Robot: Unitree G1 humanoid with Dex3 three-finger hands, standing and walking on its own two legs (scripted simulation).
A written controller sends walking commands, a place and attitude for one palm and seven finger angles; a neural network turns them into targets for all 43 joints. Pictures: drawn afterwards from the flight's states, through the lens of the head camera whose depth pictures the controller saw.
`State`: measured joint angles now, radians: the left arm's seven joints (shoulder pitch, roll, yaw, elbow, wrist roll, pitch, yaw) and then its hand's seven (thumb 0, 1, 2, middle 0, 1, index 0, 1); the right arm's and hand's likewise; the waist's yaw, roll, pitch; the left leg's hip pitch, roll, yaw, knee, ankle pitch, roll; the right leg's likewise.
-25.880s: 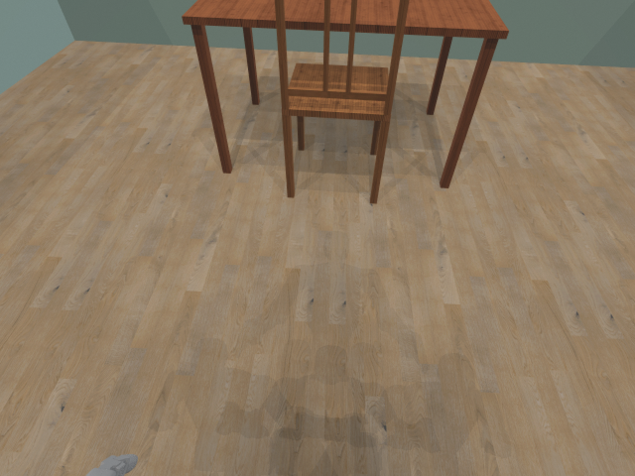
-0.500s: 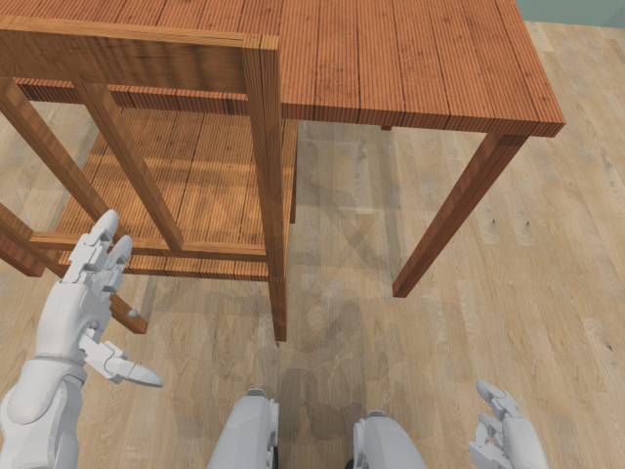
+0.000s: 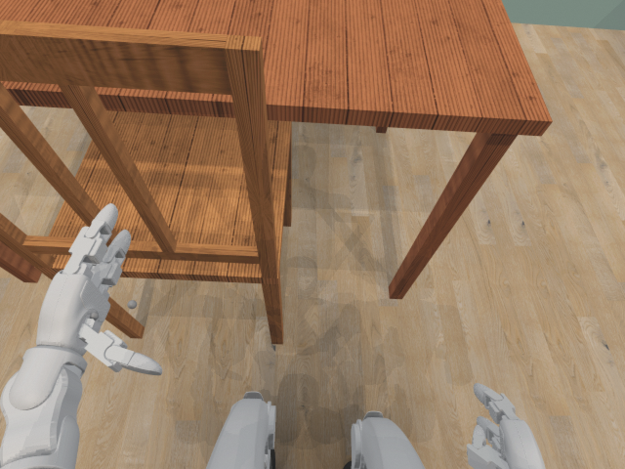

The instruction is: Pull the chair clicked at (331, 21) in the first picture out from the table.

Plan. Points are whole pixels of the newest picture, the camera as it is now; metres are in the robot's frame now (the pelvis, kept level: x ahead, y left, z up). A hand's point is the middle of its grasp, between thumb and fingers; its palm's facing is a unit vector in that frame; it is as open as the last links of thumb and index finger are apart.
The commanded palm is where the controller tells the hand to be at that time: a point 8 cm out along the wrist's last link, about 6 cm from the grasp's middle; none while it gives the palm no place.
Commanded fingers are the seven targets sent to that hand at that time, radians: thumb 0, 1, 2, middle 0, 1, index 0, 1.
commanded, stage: aim the fingers beside a spindle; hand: left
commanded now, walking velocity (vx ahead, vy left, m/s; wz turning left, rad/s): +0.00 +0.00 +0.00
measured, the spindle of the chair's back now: (65, 183) +0.44 +0.34 +0.06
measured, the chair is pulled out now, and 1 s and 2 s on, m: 0.00 0.00 0.00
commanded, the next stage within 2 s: push the fingers through the gap in 2.00 s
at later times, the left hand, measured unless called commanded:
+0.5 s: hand (128, 313) +0.29 +0.23 +0.03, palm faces -0.03 -1.00 -0.07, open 16.9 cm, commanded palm +0.27 +0.29 +0.04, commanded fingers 0.00 -0.50 0.30 -0.06 -0.08 -0.06 -0.08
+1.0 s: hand (109, 297) +0.30 +0.25 +0.03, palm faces +0.04 -1.00 -0.08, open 16.9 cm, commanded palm +0.28 +0.29 +0.03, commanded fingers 0.00 -0.50 0.30 -0.06 -0.08 -0.06 -0.08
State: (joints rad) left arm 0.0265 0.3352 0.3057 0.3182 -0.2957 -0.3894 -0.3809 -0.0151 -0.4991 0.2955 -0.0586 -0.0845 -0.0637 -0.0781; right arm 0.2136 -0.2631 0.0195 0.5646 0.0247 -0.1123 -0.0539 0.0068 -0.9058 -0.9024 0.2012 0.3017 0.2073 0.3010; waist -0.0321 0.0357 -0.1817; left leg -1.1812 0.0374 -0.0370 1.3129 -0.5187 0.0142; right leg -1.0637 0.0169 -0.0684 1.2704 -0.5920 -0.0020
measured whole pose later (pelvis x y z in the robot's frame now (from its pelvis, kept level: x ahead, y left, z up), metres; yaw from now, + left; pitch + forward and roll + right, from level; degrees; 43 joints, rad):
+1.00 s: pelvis +0.00 +0.00 +0.00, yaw +0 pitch +22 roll -4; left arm 0.03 0.37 0.35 0.32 -0.31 -0.38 -0.35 -0.02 -0.50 0.30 -0.06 -0.08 -0.07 -0.08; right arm 0.21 -0.25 0.02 0.56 0.03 -0.09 -0.05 0.01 -0.91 -0.90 0.20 0.30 0.21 0.30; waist -0.04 0.04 -0.18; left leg -1.18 0.04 -0.04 1.30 -0.52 0.02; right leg -1.06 0.02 -0.07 1.25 -0.58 0.00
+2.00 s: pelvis +0.00 +0.00 +0.00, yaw +0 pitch +22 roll -4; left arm 0.06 0.34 0.32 0.27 -0.30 -0.39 -0.34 -0.02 -0.50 0.30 -0.06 -0.08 -0.07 -0.08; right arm 0.20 -0.25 0.02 0.55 0.02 -0.10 -0.05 0.01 -0.91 -0.90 0.20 0.30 0.21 0.30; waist -0.04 0.03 -0.17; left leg -1.18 0.04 -0.04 1.31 -0.52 0.02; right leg -1.06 0.02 -0.07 1.26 -0.58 0.00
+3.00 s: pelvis +0.00 +0.00 +0.00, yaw -1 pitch +23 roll -4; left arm -0.25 0.39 0.37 0.57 -0.25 -0.41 -0.35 -0.02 -0.50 0.30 -0.06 -0.08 -0.06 -0.08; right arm 0.25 -0.27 0.02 0.61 0.02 -0.06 -0.05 0.01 -0.91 -0.90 0.20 0.30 0.21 0.30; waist -0.06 0.03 -0.16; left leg -1.19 0.05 -0.03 1.30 -0.52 0.01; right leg -1.08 0.03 -0.05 1.25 -0.58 0.00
